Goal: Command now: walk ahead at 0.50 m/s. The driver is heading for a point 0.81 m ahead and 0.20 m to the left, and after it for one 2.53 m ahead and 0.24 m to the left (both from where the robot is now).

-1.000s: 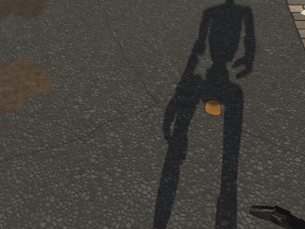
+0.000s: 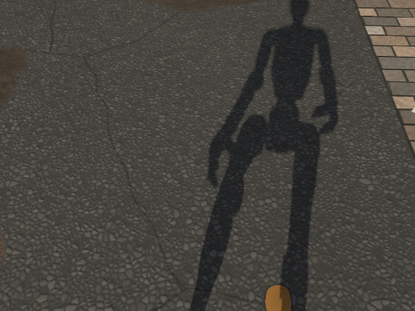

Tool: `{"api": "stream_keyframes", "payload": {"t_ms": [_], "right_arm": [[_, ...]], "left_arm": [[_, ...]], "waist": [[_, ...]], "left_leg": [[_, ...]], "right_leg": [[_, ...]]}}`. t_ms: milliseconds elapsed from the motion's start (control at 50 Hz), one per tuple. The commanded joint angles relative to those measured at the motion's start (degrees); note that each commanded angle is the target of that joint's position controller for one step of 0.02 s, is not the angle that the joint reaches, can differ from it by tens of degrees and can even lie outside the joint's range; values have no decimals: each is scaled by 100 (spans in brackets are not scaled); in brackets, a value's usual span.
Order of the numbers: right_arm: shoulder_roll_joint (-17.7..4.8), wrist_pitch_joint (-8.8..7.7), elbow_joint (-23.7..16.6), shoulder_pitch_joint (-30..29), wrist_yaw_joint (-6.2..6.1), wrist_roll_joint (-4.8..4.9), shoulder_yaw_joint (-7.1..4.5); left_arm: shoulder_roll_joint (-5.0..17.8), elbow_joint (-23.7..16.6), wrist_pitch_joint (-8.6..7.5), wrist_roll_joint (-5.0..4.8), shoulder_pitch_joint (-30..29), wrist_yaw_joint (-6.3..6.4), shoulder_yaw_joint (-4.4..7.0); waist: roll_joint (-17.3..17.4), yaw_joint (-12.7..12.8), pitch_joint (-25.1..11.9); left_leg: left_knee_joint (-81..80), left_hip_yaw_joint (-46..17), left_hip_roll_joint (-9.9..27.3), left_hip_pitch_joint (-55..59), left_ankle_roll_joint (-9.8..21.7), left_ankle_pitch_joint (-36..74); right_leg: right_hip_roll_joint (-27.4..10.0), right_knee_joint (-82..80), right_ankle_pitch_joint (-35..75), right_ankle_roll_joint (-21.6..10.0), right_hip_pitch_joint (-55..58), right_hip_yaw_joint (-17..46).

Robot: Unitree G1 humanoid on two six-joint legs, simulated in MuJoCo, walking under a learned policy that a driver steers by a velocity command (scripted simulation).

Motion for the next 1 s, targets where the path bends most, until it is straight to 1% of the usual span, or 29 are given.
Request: {"api": "stream_keyframes", "payload": {"t_ms": [20, 60, 80, 100, 120, 140, 160, 180, 200, 220, 260, 300, 340, 380, 460, 540, 600, 640, 660, 680, 700, 720, 740, 760, 780, 820, 860, 920, 1000], "right_arm": [[-388, -135, -550, -792, 101, 35, -28], [-549, -175, -529, -527, 141, 48, -81], [-688, -189, -425, -103, 137, 39, -156], [-921, -189, -127, 810, 109, 21, -296], [-1339, -184, 131, 1913, 58, -48, -434], [-1778, -146, 290, 2453, 61, -68, -526], [-1279, -148, 266, 2390, 71, -24, -360], [-1009, -173, 179, 1877, 59, -3, -277], [-830, -187, 38, 1375, 55, -33, -213], [-660, -203, -9, 1034, 73, -98, -163], [-479, -236, 34, 903, 95, -162, -103], [-621, -255, 131, 1082, 53, -121, -129], [-794, -254, 197, 1277, -29, -114, -163], [-825, -220, 246, 1454, -92, -101, -160], [-841, -179, 337, 1800, -133, -49, -137], [-888, -84, 522, 2241, -140, -17, -150], [-960, 11, 599, 2342, -169, 8, -195], [-1071, 55, 539, 2117, -177, 28, -228], [-993, 75, 478, 1967, -171, 27, -192], [-794, 62, 316, 1899, -161, -46, -102], [4, -45, 285, 2675, -119, -31, 118], [-497, -153, 369, 2432, -102, 95, 3], [-872, -192, 188, 1906, -109, 227, -118], [-842, -187, 121, 1610, -146, 225, -123], [-762, -143, 112, 1478, -182, 150, -160], [-488, 36, 170, 1742, -177, 137, -188], [-326, 174, 95, 1696, -176, 142, -191], [-365, 247, -127, 1281, -161, 71, -227], [-294, 189, -365, 642, -13, 26, -180]], "left_arm": [[950, -59, 30, -42, 267, 55, 219], [1032, -60, 83, -54, 145, 75, 255], [1073, -92, 110, -60, 4, 80, 264], [966, -122, 139, -51, -87, 79, 221], [793, -246, 145, 27, -56, 82, 129], [44, -284, 21, 43, 639, 14, -83], [427, -248, -128, -70, 351, -12, -14], [803, -426, -214, -215, -178, -28, 86], [849, -516, -237, -215, -521, 8, 91], [830, -535, -212, -121, -696, 53, 135], [626, -490, -57, -71, -462, 79, 159], [472, -515, 45, -58, -487, 90, 147], [514, -669, 80, -9, -903, 102, 163], [486, -784, 75, 18, -1270, 81, 159], [347, -974, 32, -17, -2023, -12, 83], [349, -1206, -10, -68, -2681, -144, 17], [463, -1360, -71, -80, -2832, -248, 23], [728, -1244, -114, -67, -2198, -245, 140], [983, -971, -128, -48, -1276, -206, 280], [1396, -734, -137, 56, -135, -137, 407], [1822, -582, -96, 82, 335, -137, 499], [1250, -617, -82, 64, 348, -127, 335], [983, -672, -94, 46, -143, -100, 241], [812, -755, -109, 60, -601, -91, 179], [637, -755, -132, 87, -912, -111, 135], [462, -702, -171, 152, -1163, -129, 101], [566, -630, -200, 141, -1160, -95, 137], [743, -550, -197, 173, -1029, 9, 201], [882, -522, -142, 147, -884, 104, 236]], "waist": [[-599, -21, 535], [-717, -234, 355], [-793, -498, 82], [-718, -925, -445], [-224, -1283, -1277], [1287, -947, -2028], [1070, -1098, -2113], [822, -1028, -1299], [338, -861, -838], [81, -688, -471], [250, -382, -331], [213, -317, -154], [77, -375, 26], [46, -460, 101], [95, -698, 272], [81, -919, 484], [165, -828, 494], [329, -387, 116], [262, 75, -435], [-121, 473, -1330], [-1607, 168, -2267], [-1402, 335, -2378], [-1168, 268, -1431], [-801, 95, -907], [-622, -68, -509], [-808, -385, -257], [-737, -493, -44], [-577, -481, 161], [-496, -325, 312]], "left_leg": [[-318, 43, -75, -274, 137, -326], [-450, 160, -225, 260, 286, -741], [-518, 340, -423, 953, 387, -846], [-569, 480, -607, 2185, 538, -765], [-396, -481, 227, 3986, 887, -730], [-1000, -3252, 1562, 5982, 1817, -1862], [-1645, -4091, 1596, 5994, 1752, -2487], [-1701, -3264, 1425, 5341, 1474, -2384], [-1804, -2538, 1231, 4489, 1311, -1890], [-1980, -2028, 1040, 3673, 1231, -1384], [-2296, -1482, 785, 2913, 1168, -995], [-2549, -1163, 739, 2651, 1243, -762], [-2700, -972, 745, 2711, 1276, -486], [-2737, -738, 661, 2873, 1186, -261], [-2778, -277, 443, 3002, 982, -235], [-2551, -259, 679, 3705, 990, -190], [-2139, -392, 940, 4184, 915, 399], [-1456, -417, 882, 4159, 795, 1796], [-499, -245, 589, 3832, 653, 2305], [1132, -34, 231, 2617, 451, 1111], [3296, 158, -781, 301, 50, -2488], [4084, -696, -692, -233, 103, -3690], [4292, -654, -401, -632, 169, -3332], [4108, -500, -104, -505, 179, -2818], [3792, -467, 65, -272, 178, -2478], [3462, -508, 264, 310, 200, -2116], [3253, -487, 321, 237, 168, -1909], [2647, -579, 328, -286, 72, -1160], [1410, -228, 224, -242, 37, -178]], "right_leg": [[-1806, -77, 1677, -830, 117, 738], [-1881, 284, 2466, -720, 289, 726], [-1791, 771, 3450, -634, 255, 614], [-1492, 1795, 4093, -485, -25, 380], [-1152, 3501, 2949, -263, -1160, 128], [-54, 5657, -582, 163, -3530, 159], [-103, 6474, -1837, 68, -4234, 1032], [-422, 6678, -1485, -45, -4698, 1005], [-754, 6446, -925, -88, -4563, 828], [-959, 6071, -538, -81, -4291, 759], [-1172, 5634, -197, -76, -3656, 799], [-1245, 5225, -18, 5, -3668, 730], [-1271, 4649, 496, 137, -4053, 698], [-1244, 4005, 1133, 212, -4270, 658], [-1004, 2746, 2081, 207, -4033, 403], [-854, 2109, 1919, 142, -4188, 319], [-750, 1827, 1343, -38, -4056, 331], [-461, 1653, 1022, -193, -2971, 168], [-347, 1565, 1202, -351, -1666, 86], [-1204, 1875, 1388, -695, 271, 946], [-2723, 1404, 413, -1527, 2406, 3537], [-2765, 843, -109, -1458, 2257, 4260], [-2577, 728, -30, -1149, 1499, 3323], [-2375, 554, 338, -985, 623, 2588], [-2170, 312, 606, -877, -130, 2038], [-1913, -62, 749, -761, -913, 1316], [-1904, -305, 992, -807, -1198, 855], [-1909, -454, 1291, -815, -1095, 348], [-1770, -506, 1534, -665, -896, -369]]}}
Velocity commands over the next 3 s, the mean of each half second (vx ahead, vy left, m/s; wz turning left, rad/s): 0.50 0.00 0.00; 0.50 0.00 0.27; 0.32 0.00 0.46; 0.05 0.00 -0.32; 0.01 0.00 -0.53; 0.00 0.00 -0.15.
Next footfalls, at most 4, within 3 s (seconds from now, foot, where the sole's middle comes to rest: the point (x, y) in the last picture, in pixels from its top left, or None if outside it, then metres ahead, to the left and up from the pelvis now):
0.12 left None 0.25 0.14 -0.78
0.68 right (263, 288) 0.57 -0.10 -0.78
1.22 left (180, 219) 0.82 0.20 -0.78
1.78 right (229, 195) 0.93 0.02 -0.78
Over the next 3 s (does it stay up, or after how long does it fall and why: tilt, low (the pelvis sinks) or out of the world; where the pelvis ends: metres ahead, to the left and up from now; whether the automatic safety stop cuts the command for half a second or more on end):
stays up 0.87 0.11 -0.01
